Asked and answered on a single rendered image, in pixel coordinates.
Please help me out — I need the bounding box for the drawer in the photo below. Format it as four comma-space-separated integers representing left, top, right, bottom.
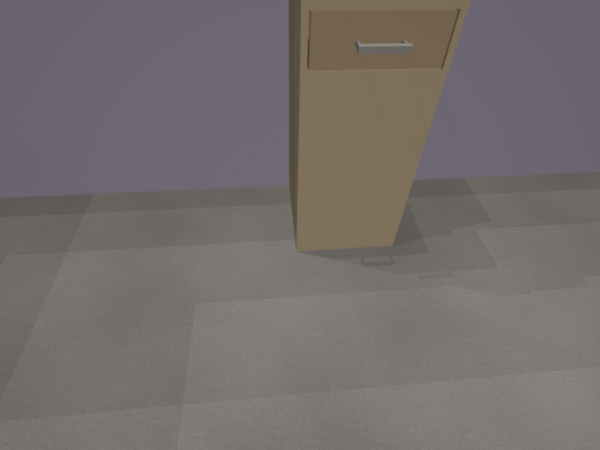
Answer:
307, 9, 458, 70

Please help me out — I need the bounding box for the cabinet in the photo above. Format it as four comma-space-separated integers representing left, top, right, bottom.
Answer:
289, 0, 471, 251

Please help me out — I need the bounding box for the handle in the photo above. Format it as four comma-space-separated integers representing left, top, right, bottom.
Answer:
355, 39, 413, 54

